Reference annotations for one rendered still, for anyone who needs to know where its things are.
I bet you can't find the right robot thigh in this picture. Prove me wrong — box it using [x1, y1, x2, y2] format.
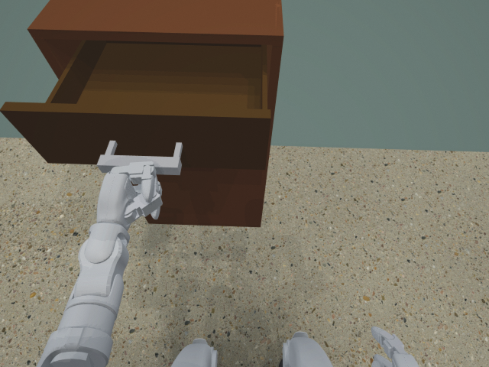
[283, 337, 333, 367]

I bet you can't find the robot thigh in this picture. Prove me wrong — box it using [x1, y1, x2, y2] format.
[283, 337, 333, 367]
[171, 343, 218, 367]

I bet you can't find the handle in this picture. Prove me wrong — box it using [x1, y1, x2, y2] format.
[97, 141, 183, 175]

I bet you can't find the left robot thigh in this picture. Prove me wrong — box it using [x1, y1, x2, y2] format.
[171, 343, 218, 367]

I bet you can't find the robot left hand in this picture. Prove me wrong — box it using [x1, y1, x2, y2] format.
[96, 161, 163, 231]

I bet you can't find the robot right hand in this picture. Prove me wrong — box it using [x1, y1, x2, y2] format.
[371, 326, 419, 367]

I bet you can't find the robot left forearm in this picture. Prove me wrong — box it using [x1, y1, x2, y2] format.
[36, 222, 130, 367]

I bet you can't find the cabinet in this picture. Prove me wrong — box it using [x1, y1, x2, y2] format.
[28, 0, 283, 227]

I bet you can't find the drawer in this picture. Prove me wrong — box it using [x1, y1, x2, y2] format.
[0, 40, 271, 170]

